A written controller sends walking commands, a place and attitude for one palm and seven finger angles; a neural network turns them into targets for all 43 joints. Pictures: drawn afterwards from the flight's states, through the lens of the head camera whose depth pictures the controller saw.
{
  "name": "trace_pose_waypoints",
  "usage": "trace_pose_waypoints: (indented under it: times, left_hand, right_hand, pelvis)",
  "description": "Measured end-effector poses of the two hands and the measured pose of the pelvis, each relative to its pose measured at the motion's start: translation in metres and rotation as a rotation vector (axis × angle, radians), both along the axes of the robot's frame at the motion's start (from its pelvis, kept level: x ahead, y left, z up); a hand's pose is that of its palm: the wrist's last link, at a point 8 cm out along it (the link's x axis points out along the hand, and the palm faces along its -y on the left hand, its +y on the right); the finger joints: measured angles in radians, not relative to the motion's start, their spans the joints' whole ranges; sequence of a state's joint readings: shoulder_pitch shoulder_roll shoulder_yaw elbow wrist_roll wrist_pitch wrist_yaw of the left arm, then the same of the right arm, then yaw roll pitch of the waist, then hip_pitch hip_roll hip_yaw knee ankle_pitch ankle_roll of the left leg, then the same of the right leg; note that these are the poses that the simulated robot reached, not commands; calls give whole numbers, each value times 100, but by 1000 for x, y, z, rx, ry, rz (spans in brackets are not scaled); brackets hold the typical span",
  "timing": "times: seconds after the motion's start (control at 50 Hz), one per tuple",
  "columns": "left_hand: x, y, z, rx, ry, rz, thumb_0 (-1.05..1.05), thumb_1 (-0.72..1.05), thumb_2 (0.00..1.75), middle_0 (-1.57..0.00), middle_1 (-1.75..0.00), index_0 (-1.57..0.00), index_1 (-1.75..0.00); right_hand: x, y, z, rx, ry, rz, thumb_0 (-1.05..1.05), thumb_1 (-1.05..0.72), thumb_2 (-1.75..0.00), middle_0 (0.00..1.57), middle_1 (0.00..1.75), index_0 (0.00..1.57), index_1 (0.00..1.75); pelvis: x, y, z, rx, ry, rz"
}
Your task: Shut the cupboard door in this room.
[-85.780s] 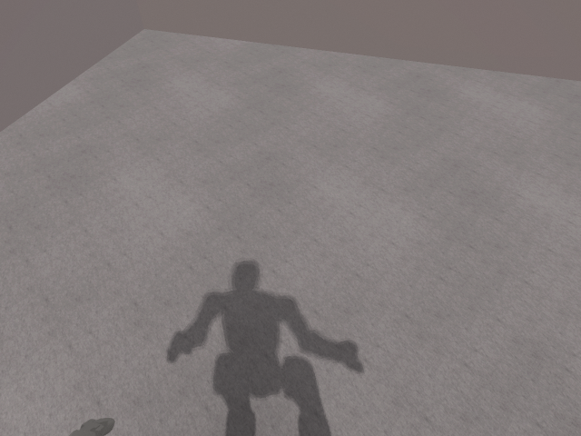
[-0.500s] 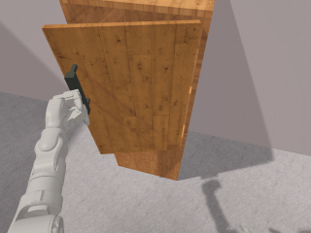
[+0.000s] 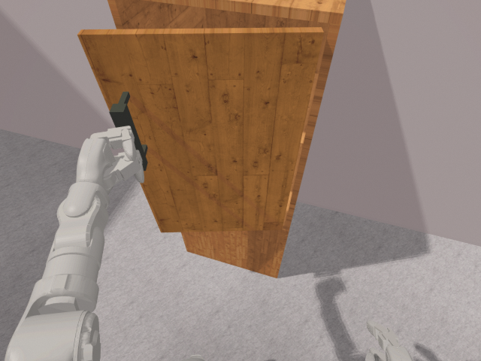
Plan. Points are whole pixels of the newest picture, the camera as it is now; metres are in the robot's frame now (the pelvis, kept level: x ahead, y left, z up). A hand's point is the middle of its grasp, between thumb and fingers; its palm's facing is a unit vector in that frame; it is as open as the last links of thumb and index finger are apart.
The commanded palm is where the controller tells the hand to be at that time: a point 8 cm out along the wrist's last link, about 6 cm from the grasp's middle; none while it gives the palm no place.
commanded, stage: push the door shut along its arc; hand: left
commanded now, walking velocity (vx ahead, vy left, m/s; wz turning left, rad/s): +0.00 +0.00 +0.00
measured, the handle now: (133, 132) +0.49 +0.22 +0.11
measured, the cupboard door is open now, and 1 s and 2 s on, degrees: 19 0 0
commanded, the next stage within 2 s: pull the fist back off the door in 1.76 s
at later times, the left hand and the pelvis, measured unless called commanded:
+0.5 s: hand (143, 136) +0.46 +0.19 +0.12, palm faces -0.11 -0.99 -0.02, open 3.1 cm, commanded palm +0.46 +0.22 +0.11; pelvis -0.01 +0.01 -0.01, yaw +0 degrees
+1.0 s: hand (169, 117) +0.52 +0.15 +0.12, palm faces -0.24 -0.97 -0.02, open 3.1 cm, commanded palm +0.53 +0.19 +0.11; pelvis -0.01 +0.02 -0.03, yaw -1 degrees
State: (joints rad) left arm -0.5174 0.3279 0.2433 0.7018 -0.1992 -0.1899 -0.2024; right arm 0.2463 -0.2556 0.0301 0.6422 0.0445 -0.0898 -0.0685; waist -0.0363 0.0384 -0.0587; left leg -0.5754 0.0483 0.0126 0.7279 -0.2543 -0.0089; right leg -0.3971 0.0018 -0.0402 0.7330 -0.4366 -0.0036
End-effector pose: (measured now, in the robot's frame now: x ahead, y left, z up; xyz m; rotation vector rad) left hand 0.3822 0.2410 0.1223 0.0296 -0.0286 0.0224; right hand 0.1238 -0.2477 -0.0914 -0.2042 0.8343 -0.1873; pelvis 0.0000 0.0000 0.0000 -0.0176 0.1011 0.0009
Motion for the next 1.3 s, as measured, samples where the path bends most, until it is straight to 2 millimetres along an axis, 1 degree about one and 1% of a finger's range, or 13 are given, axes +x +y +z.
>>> trace_pose_waypoints:
  times: [0.06,0.12,0.28,0.38,0.46,0.54,0.68,0.92,1.04,1.2,1.24,1.3]
  left_hand:
    - [9,-3,6,-3,-11,-30,2,90,90,-130,-150,-130,-150]
    - [17,-5,5,-11,2,-50,2,90,91,-130,-150,-130,-150]
    - [39,0,5,-6,15,-69,1,89,91,-133,-150,-130,-150]
    - [51,3,5,-9,18,-98,2,89,91,-133,-150,-131,-150]
    - [61,4,4,-9,22,-121,2,90,91,-133,-150,-131,-150]
    - [73,2,3,-8,29,-142,2,90,90,-133,-150,-132,-150]
    - [93,-8,1,-9,35,-189,2,90,90,-131,-150,-132,-150]
    - [121,-20,1,-7,53,-231,2,90,90,-130,-150,-130,-150]
    - [138,-36,1,-10,61,-278,2,90,90,-130,-150,-130,-150]
    - [138,-37,1,-2,63,-283,2,90,90,-130,-150,-130,-150]
    - [140,-42,1,5,73,-295,2,90,90,-130,-150,-130,-150]
    - [147,-56,2,-3,71,-331,2,90,90,-130,-150,-130,-150]
  right_hand:
    - [-7,-2,-3,0,22,-6,1,-90,-90,20,30,21,30]
    - [-19,-4,-8,-1,59,-17,1,-90,-90,20,30,21,30]
    - [-61,-14,-19,-23,186,-61,1,-90,-90,20,30,21,30]
    - [-88,-19,-22,-41,251,-100,1,-90,-90,20,30,21,30]
    - [-105,-21,-24,-58,292,-121,1,-90,-90,20,30,21,30]
    - [-118,-21,-25,-72,323,-133,1,-90,-90,20,30,21,30]
    - [-130,-15,-25,-79,344,-150,1,-90,-90,20,30,21,30]
    - [-141,0,-29,-63,371,-162,1,-90,-90,20,30,21,30]
    - [-149,1,-31,-69,401,-171,1,-90,-90,20,30,21,30]
    - [-161,-2,-36,-80,433,-165,1,-90,-90,20,30,21,30]
    - [-164,-4,-35,-87,429,-170,1,-90,-90,20,30,21,30]
    - [-169,-7,-35,-101,421,-184,1,-90,-90,20,30,21,30]
  pelvis:
    - [0,0,-1,0,9,0]
    - [0,0,-2,0,18,1]
    - [-4,1,-6,-5,50,2]
    - [-6,3,-10,-10,73,-2]
    - [-8,5,-13,-17,92,-1]
    - [-11,8,-16,-24,116,2]
    - [-12,14,-21,-32,152,-3]
    - [-10,19,-26,-41,192,-10]
    - [-10,20,-30,-44,218,-10]
    - [-16,17,-36,-51,232,-4]
    - [-18,16,-37,-53,236,-4]
    - [-21,16,-39,-56,243,-8]
